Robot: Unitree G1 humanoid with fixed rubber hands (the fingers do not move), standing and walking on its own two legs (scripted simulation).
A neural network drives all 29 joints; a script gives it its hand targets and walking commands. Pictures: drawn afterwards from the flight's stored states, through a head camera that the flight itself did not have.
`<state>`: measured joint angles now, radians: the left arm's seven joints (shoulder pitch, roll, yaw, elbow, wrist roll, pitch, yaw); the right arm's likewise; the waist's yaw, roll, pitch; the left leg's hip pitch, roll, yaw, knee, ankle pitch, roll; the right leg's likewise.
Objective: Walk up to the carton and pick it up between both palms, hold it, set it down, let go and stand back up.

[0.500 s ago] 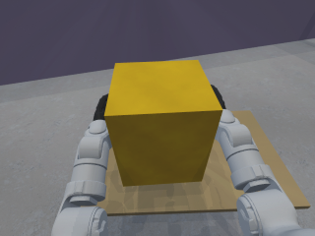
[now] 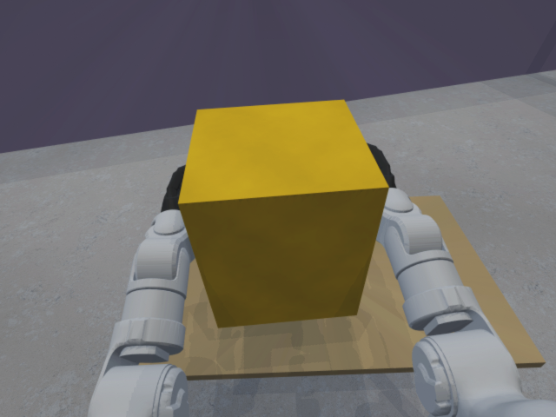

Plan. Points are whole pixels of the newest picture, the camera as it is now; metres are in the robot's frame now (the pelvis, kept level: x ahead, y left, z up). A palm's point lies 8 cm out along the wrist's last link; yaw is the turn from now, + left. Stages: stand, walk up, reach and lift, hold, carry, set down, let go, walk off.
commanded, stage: reach and lift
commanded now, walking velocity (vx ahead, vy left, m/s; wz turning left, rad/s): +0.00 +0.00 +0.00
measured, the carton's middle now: (279, 216) +0.37 +0.01 +0.15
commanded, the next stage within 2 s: hold in 0.36 s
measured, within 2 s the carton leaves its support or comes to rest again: neither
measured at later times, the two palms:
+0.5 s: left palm (167, 211) +0.35 +0.16 +0.18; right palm (382, 188) +0.37 -0.14 +0.20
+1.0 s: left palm (168, 210) +0.36 +0.16 +0.18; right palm (382, 189) +0.37 -0.14 +0.19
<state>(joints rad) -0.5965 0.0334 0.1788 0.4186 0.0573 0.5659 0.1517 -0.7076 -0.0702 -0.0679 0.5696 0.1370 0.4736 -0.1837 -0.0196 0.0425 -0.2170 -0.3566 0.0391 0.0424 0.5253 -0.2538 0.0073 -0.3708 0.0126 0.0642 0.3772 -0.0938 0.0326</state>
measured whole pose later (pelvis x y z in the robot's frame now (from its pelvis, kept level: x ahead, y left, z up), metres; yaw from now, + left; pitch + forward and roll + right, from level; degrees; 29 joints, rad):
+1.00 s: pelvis -0.01 +0.00 +0.00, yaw +0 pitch +3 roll -1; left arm -0.61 0.04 0.20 0.35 0.07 0.67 0.12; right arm -0.71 -0.05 -0.09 0.50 0.14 0.55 -0.20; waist -0.02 0.03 -0.20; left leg -0.31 0.04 0.04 0.51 -0.24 0.01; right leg -0.33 0.01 0.06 0.37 -0.08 0.03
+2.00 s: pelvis -0.01 +0.00 +0.00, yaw +0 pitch +2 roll -1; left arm -0.61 0.03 0.21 0.33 0.07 0.68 0.12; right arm -0.71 -0.04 -0.10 0.48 0.14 0.56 -0.21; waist -0.02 0.03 -0.19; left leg -0.30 0.04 0.04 0.51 -0.24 0.01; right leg -0.32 0.01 0.06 0.36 -0.08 0.03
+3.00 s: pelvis -0.01 +0.00 +0.00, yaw +0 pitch +2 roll -1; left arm -0.61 0.03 0.21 0.33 0.08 0.68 0.11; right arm -0.71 -0.04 -0.10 0.48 0.14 0.56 -0.21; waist -0.02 0.03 -0.19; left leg -0.30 0.04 0.04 0.50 -0.24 0.00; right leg -0.31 0.01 0.06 0.36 -0.08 0.03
